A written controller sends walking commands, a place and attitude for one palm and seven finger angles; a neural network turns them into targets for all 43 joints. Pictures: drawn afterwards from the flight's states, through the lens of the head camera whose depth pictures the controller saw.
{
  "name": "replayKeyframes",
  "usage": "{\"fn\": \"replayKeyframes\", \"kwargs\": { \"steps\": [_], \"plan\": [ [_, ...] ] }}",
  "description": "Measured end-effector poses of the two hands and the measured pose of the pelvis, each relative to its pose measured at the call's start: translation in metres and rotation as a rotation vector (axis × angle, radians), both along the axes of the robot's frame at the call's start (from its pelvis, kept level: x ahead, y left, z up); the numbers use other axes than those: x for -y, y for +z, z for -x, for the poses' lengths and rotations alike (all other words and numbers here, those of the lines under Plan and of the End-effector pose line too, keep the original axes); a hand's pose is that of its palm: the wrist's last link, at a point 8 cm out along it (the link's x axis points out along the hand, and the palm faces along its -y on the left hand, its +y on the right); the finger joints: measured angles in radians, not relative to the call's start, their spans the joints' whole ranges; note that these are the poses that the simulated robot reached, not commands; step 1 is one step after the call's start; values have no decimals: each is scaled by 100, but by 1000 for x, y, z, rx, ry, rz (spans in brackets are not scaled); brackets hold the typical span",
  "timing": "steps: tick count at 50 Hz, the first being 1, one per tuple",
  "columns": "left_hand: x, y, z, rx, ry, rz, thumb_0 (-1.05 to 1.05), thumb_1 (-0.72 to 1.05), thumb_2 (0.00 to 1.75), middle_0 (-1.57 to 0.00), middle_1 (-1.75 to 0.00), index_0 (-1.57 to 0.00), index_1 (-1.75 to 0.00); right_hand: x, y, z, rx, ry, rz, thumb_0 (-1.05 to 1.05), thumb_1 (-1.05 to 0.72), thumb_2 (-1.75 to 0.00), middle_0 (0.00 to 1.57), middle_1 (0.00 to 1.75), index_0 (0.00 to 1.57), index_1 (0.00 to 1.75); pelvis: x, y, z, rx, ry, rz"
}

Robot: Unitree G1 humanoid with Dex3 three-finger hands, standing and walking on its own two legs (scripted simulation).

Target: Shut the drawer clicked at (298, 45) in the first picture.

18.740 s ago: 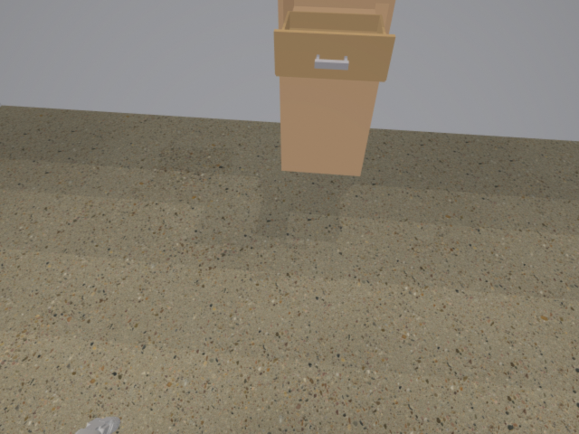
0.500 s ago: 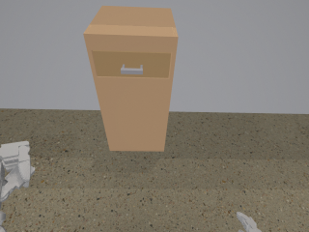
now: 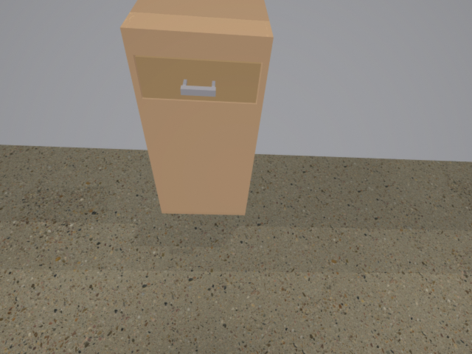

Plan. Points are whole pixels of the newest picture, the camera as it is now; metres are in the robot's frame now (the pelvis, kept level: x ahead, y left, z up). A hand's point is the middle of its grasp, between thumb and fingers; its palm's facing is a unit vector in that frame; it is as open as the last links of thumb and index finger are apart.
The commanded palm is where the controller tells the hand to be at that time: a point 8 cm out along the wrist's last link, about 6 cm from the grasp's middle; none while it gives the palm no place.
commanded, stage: let the arm hang, fingers relaxed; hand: left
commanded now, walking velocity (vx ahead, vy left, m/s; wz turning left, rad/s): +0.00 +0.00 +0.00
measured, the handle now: (198, 87) +0.85 +0.15 -0.01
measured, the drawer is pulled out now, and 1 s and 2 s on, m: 0.00 0.00 0.00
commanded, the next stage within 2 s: look to check the result in 0.80 s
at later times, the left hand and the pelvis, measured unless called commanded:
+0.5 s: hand out of the picture -0.03 +0.19 -0.16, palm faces +0.00 -0.98 -0.21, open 7.0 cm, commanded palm none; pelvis -0.01 +0.01 +0.01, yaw -1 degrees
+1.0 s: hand out of the picture +0.01 +0.18 -0.16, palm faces -0.02 -0.98 -0.21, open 7.4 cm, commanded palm none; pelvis +0.00 -0.01 +0.01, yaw -1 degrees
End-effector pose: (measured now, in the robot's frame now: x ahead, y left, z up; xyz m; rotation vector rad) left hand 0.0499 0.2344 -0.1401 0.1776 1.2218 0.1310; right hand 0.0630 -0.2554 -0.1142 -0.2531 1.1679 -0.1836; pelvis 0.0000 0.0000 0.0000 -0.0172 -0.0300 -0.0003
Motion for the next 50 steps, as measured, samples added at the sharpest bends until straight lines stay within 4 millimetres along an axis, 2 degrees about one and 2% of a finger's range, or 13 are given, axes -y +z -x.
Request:
{"fn": "replayKeyframes", "kwargs": {
  "steps": [3,7,10,13,17,23,30,35,41,50],
  "plan": [
    [-10,-5,46,-134,50,3,1,90,90,-99,-121,-99,-119,-2,0,31,-125,-16,9,1,-90,-90,20,30,20,30,0,5,1,-10,4,7],
    [-18,2,96,-282,71,-6,1,90,90,-84,-104,-83,-102,-10,-5,61,-234,-43,-9,1,-90,-90,20,30,20,30,-3,9,2,-15,5,9],
    [-21,9,120,-353,81,-16,1,90,90,-72,-90,-72,-89,-18,-9,74,-269,-61,-33,1,-90,-90,20,30,20,30,-6,10,2,-10,1,6],
    [-22,13,130,-384,85,-24,1,91,90,-60,-76,-60,-76,-27,-14,80,-280,-72,-59,1,-90,-90,20,30,20,30,-8,11,4,-4,-2,3],
    [-19,15,126,-369,80,-26,0,91,90,-45,-59,-45,-58,-38,-20,80,-271,-78,-93,1,-90,-90,20,30,20,30,-10,12,6,0,-7,-1],
    [-10,11,96,-275,58,-15,0,91,90,-29,-40,-29,-40,-45,-24,73,-235,-84,-118,1,-91,-89,20,30,20,30,-10,12,8,5,-12,-6],
    [3,8,56,-166,25,8,0,91,90,-22,-32,-22,-32,-37,-22,72,-203,-101,-112,1,-91,-89,20,30,20,30,-6,12,8,8,-16,-10],
    [9,7,40,-127,10,15,0,90,90,-21,-31,-21,-30,-31,-21,75,-202,-112,-105,1,-91,-90,20,30,20,30,-2,12,7,10,-18,-9],
    [11,7,36,-132,6,12,0,90,90,-20,-30,-20,-30,-26,-20,82,-223,-122,-100,1,-90,-90,20,30,20,30,2,12,6,9,-19,-9],
    [8,9,47,-183,19,-8,0,90,90,-20,-30,-20,-29,-19,-20,84,-255,-123,-96,1,-90,-90,20,30,20,30,7,13,3,7,-18,-9]
  ]
}}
